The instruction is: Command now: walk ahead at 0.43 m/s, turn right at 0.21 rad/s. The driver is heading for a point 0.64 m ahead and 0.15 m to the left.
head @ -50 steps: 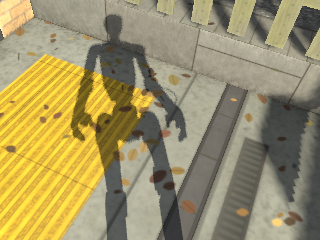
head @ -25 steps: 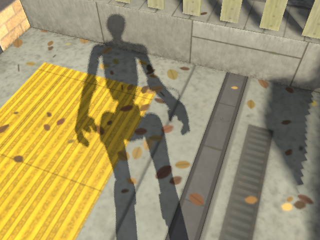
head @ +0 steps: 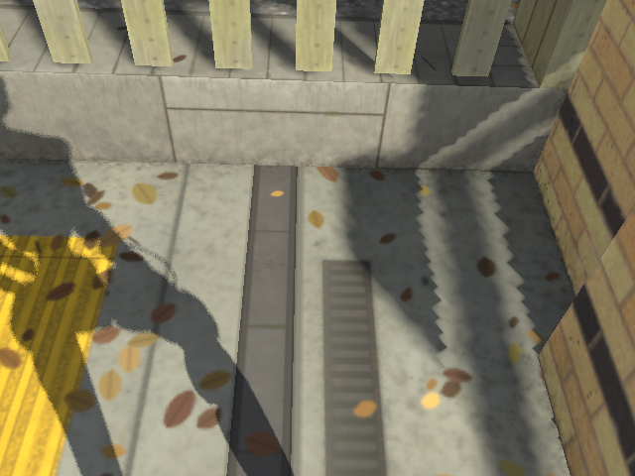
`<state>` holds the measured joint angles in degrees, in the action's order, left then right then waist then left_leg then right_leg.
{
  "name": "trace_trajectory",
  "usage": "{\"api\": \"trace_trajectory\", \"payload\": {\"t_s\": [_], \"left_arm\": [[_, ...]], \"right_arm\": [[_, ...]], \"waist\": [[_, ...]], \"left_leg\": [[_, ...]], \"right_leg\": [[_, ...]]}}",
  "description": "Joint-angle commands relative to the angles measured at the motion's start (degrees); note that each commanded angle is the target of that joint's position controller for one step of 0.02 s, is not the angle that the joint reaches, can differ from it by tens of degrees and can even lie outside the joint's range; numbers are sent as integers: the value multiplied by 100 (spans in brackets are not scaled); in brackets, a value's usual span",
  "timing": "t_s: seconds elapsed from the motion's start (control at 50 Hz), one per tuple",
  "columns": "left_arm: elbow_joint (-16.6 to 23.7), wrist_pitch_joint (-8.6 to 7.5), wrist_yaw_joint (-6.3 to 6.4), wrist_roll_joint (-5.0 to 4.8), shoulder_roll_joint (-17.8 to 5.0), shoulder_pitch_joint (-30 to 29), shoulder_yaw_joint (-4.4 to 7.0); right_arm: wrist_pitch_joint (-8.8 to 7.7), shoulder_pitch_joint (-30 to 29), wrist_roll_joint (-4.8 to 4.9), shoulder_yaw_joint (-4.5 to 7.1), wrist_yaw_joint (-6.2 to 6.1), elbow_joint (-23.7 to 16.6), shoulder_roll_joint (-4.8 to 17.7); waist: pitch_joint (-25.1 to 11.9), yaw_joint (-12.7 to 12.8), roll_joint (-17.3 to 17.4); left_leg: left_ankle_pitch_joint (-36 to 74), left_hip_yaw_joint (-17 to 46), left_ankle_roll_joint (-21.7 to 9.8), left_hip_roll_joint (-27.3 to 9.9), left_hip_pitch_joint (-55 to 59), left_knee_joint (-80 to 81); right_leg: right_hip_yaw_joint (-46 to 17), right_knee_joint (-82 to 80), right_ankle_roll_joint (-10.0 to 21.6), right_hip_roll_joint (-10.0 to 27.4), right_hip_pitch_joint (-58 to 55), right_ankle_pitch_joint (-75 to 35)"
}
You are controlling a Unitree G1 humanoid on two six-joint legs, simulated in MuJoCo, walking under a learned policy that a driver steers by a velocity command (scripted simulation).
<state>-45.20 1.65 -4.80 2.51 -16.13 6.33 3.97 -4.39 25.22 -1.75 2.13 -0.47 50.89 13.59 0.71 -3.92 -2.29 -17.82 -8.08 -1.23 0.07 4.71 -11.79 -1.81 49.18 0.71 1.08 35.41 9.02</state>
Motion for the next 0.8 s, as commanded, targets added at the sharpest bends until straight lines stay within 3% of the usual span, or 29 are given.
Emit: {"api": "trace_trajectory", "payload": {"t_s": [0.02, 0.06, 0.08, 0.1, 0.12, 0.14, 0.16, 0.18, 0.2, 0.22, 0.26, 0.34, 0.42, 0.52, 0.58, 0.62, 0.64, 0.66, 0.68, 0.7, 0.72, 0.74, 0.76, 0.8], "left_arm": [[743, -177, -5, 18, -105, -1206, -95], [721, -228, 63, 24, -103, -1116, -119], [615, -268, 126, 2, -161, -757, -88], [355, -333, 201, -7, -276, 47, -26], [7, -423, 299, 58, -520, 1098, 71], [-126, -471, 422, 203, -1115, 2036, 222], [-121, -456, 473, 117, -1447, 2112, 262], [-159, -443, 484, -41, -1167, 1703, 210], [-133, -474, 470, -73, -748, 1133, 86], [-111, -527, 442, -86, -392, 812, -1], [-170, -618, 472, -124, -93, 666, -89], [-393, -808, 505, -174, -144, 1045, -72], [-573, -817, 552, -137, -19, 1366, -119], [-804, -777, 652, -144, -280, 1758, -96], [-869, -686, 733, -122, -526, 1790, -48], [-830, -568, 755, -80, -722, 1690, 12], [-779, -524, 720, -86, -775, 1634, 29], [-639, -529, 667, -101, -666, 1600, 8], [-192, -585, 536, -188, -72, 1698, -72], [19, -683, 506, -145, -512, 993, -23], [118, -771, 481, -201, -419, 744, -64], [46, -813, 496, -214, -417, 872, -67], [43, -744, 507, -127, -382, 864, -62], [-2, -507, 477, 37, -285, 1082, -86]], "right_arm": [[-62, 393, 33, 135, 20, 75, 791], [-12, 452, 86, 132, 25, 246, 882], [-4, 391, 91, 136, 27, 301, 958], [5, 303, 118, 140, 28, 349, 1024], [3, 194, 172, 120, 35, 328, 1004], [-16, 170, 256, -19, 94, 20, 516], [10, 513, 280, -24, 68, -38, 238], [63, 45, 196, 158, 24, 9, 768], [42, -92, 204, 144, 59, -28, 602], [61, -51, 186, 125, 74, 89, 424], [219, 179, 28, 132, 153, 259, 253], [364, -364, 15, 184, 279, 53, 135], [352, -1291, 16, 135, 367, -291, 70], [327, -2308, -17, 15, 461, -705, 37], [351, -2060, -32, 68, 406, -696, 220], [336, -1260, -34, 175, 346, -497, 441], [286, -579, -65, 278, 296, -288, 627], [276, 89, -122, 455, 197, -142, 1093], [354, -328, -30, 605, 158, -310, 1665], [406, -195, 116, 600, 147, -329, 1619], [391, -491, 132, 532, 86, -291, 1358], [355, -697, 133, 453, 70, -255, 1032], [291, -900, 135, 398, 44, -262, 869], [164, -1036, 167, 328, 40, -303, 754]], "waist": [[797, -108, 916], [709, 16, 1020], [493, 250, 1032], [36, 676, 912], [-605, 1142, 763], [-1523, 1410, -112], [-2059, 1166, -863], [-1299, 1083, -127], [-480, 754, -176], [-127, 581, -176], [119, 331, -376], [319, 221, -296], [572, 317, -229], [698, 504, -108], [335, 305, -248], [-184, -70, -352], [-562, -377, -213], [-989, -668, 348], [-1372, -89, 1827], [-1377, -383, 735], [-656, -186, 390], [-114, 129, -50], [59, 345, -146], [-23, 566, -16]], "left_leg": [[2281, 769, -839, -1460, -231, 365], [3522, 789, -867, -1481, -302, 31], [4741, 757, -831, -1478, -347, -460], [5489, 635, -730, -1361, -476, -1345], [4899, 471, -583, -1120, -1222, -2521], [2220, 300, -389, -665, -2838, -4411], [-1319, 729, -332, 129, -3895, -5839], [-754, 1368, -428, -157, -4011, -6107], [-255, 1279, -459, -388, -3976, -5857], [26, 1181, -440, -527, -3787, -5573], [289, 1088, -335, -600, -3442, -5390], [821, 947, -250, -596, -4036, -5366], [1638, 721, -197, -564, -4499, -4476], [1848, 114, -391, -332, -4076, -2805], [1132, -202, -727, 139, -3455, -2554], [488, -195, -1030, 468, -2526, -2412], [443, -29, -1209, 595, -1562, -1988], [-122, 1087, -1525, -154, -365, -1571], [7, 4496, -2519, -1800, 1267, -968], [229, 4920, -2597, -1896, 1191, -417], [509, 4144, -2381, -1856, 561, -314], [1229, 3594, -2075, -1617, -311, -217], [1772, 3119, -1844, -1277, -811, -207], [2443, 2585, -1713, -913, -1308, -133]], "right_leg": [[573, -982, 188, -66, 288, 181], [886, -1428, 404, -206, -501, 420], [941, -1589, 515, -399, -1141, 525], [927, -1938, 632, -558, -2158, 305], [654, -2148, 756, -344, -3718, -3], [-1293, -2485, 1082, 1393, -5508, 1400], [-3504, -3223, 1387, 2688, -5783, 1179], [-2893, -3280, 1241, 2340, -4862, 1062], [-1928, -3476, 1053, 2030, -3999, 688], [-1275, -3701, 829, 1712, -3460, 309], [-441, -3942, 595, 1329, -2883, -185], [342, -4103, 584, 1240, -2912, -1300], [940, -4136, 602, 1112, -3004, -1873], [1402, -3995, 525, 1277, -3562, -2972], [1647, -3047, 429, 1369, -4201, -5320], [1675, -1594, 493, 1446, -4228, -5961], [1672, -399, 477, 1400, -3805, -5173], [1743, 1395, 332, 1121, -2708, -3212], [1240, 3690, -75, -323, -1, 2063], [28, 3902, -10, -230, 726, 1790], [-118, 3486, 48, 142, 909, 1255], [-59, 2806, 50, 359, 566, 987], [-105, 2354, -3, 501, 222, 959], [-61, 1898, -160, 537, -318, 933]]}}
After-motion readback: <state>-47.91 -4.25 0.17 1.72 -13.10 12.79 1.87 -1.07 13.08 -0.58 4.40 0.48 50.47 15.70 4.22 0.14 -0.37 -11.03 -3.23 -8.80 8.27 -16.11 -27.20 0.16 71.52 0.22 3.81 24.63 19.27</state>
